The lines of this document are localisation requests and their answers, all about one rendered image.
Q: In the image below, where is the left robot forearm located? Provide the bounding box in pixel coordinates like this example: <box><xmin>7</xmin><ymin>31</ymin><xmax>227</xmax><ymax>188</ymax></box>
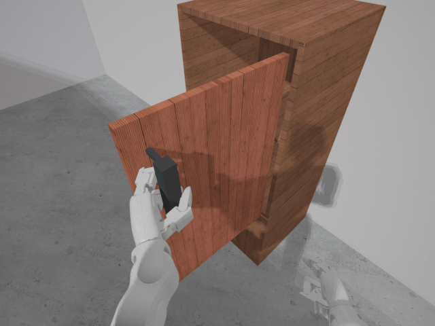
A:
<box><xmin>110</xmin><ymin>239</ymin><xmax>179</xmax><ymax>326</ymax></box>

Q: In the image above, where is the cupboard door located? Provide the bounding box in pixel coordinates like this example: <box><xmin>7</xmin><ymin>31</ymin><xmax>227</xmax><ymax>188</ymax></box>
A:
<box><xmin>108</xmin><ymin>52</ymin><xmax>290</xmax><ymax>282</ymax></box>

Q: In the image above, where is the robot right hand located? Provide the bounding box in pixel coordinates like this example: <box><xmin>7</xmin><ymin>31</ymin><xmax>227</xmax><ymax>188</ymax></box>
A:
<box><xmin>300</xmin><ymin>254</ymin><xmax>352</xmax><ymax>320</ymax></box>

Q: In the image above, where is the robot left hand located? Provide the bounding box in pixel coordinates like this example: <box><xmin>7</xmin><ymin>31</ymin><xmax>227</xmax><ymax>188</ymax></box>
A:
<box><xmin>130</xmin><ymin>167</ymin><xmax>194</xmax><ymax>246</ymax></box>

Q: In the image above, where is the right robot forearm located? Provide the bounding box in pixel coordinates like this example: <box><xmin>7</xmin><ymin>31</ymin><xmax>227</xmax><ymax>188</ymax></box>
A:
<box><xmin>328</xmin><ymin>305</ymin><xmax>368</xmax><ymax>326</ymax></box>

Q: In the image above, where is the handle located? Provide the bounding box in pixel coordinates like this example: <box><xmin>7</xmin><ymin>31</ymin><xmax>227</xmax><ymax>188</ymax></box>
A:
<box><xmin>145</xmin><ymin>147</ymin><xmax>182</xmax><ymax>214</ymax></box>

